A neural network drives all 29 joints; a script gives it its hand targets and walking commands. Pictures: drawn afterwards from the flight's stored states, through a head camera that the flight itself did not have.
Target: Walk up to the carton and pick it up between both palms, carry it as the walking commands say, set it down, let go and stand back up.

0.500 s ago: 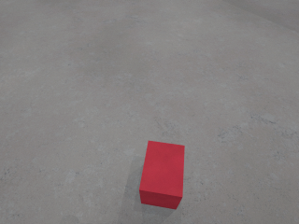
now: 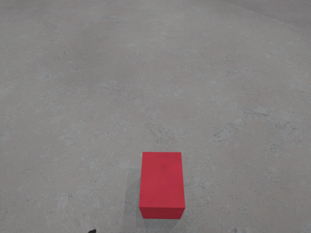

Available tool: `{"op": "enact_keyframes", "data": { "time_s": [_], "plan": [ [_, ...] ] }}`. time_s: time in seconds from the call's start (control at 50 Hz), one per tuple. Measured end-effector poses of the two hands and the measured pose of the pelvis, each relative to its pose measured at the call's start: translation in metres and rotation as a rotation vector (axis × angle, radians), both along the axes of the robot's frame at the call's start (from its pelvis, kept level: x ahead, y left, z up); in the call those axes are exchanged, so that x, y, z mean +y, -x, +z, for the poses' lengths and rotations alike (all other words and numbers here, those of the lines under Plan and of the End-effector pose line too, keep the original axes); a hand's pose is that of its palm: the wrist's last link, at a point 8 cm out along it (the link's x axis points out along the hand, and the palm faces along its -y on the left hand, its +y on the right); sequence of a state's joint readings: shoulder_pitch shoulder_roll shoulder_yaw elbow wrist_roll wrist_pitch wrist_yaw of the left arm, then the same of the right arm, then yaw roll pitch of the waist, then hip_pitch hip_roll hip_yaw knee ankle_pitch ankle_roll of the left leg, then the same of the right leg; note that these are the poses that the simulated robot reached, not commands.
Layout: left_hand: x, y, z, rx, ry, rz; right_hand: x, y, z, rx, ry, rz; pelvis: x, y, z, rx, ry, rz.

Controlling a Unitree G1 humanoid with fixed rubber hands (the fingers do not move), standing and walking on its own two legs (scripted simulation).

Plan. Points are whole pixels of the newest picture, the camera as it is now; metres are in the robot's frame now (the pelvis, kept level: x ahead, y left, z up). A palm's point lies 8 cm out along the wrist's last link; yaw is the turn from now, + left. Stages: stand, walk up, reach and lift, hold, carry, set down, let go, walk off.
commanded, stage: walk up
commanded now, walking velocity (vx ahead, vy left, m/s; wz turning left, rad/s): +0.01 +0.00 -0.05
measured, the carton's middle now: (161, 186) +0.43 +0.00 -0.63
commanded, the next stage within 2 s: stand in 1.80 s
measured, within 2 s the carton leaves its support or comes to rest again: neither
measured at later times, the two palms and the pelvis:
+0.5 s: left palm out of the picture +0.01 +0.23 -0.13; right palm out of the picture -0.02 -0.24 -0.13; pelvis +0.00 +0.00 +0.01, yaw -2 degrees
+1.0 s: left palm out of the picture +0.05 +0.24 -0.14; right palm out of the picture -0.02 -0.23 -0.14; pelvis -0.01 +0.01 +0.00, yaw -4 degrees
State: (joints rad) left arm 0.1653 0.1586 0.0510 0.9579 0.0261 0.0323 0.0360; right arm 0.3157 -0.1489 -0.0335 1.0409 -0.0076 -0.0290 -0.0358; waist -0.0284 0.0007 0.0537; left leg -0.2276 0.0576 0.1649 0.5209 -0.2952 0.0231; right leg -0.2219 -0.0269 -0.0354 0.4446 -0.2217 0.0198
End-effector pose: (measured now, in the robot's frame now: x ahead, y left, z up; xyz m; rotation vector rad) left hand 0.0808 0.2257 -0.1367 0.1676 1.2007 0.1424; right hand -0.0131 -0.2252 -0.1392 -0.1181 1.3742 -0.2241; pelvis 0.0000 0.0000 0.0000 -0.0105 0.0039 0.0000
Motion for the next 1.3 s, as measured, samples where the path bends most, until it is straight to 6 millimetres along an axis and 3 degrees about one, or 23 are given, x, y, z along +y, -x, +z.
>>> {"op": "enact_keyframes", "data": {
  "time_s": [0.12,0.3,0.4,0.5,0.62,0.78,0.98,1.3],
  "plan": [
    [-0.013,0.004,0.015,-0.021,-0.013,-0.013,-0.011,-0.007,-0.001,-0.007,-0.029,-0.004,-0.011,-0.003,0.007,-0.014,-0.006,0.011],
    [-0.022,0.030,0.012,0.016,0.000,0.018,-0.027,-0.009,0.003,-0.006,-0.004,0.016,-0.020,-0.001,0.009,-0.017,-0.006,0.008],
    [-0.008,0.054,0.008,0.070,-0.016,0.042,-0.030,-0.004,0.004,0.014,0.025,0.024,-0.012,0.002,0.007,-0.001,0.001,-0.017],
    [0.004,0.066,0.002,0.111,0.000,0.040,-0.017,0.007,0.008,0.028,0.034,0.019,-0.001,0.003,0.007,0.000,-0.008,-0.028],
    [0.011,0.060,-0.002,0.111,0.009,0.011,0.000,0.016,0.005,0.039,0.024,-0.012,0.008,0.004,0.004,-0.004,-0.022,-0.039],
    [0.013,0.046,0.000,0.090,-0.005,-0.019,0.011,0.008,-0.001,0.011,0.002,-0.031,0.013,0.003,0.003,-0.003,-0.023,-0.051],
    [0.016,0.033,0.000,0.061,-0.025,-0.036,0.001,0.007,-0.003,-0.002,0.021,-0.041,0.012,0.006,0.000,0.001,-0.025,-0.068],
    [0.016,0.034,0.001,0.065,-0.036,-0.058,-0.012,0.018,0.000,-0.002,0.037,-0.061,0.008,0.011,-0.001,0.002,-0.028,-0.088]
  ]
}}
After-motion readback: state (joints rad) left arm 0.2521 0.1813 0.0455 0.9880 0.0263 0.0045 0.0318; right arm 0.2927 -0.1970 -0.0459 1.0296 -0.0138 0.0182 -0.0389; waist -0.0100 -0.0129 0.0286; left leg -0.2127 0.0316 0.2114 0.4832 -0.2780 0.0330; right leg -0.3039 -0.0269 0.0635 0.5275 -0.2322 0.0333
